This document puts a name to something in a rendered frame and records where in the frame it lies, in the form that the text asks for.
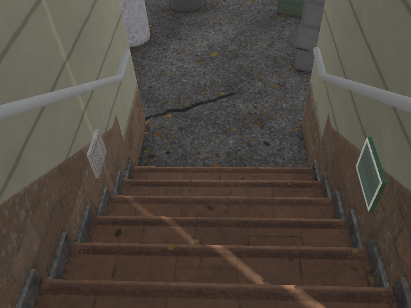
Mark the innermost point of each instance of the stairs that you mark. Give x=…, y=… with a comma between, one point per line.
x=217, y=237

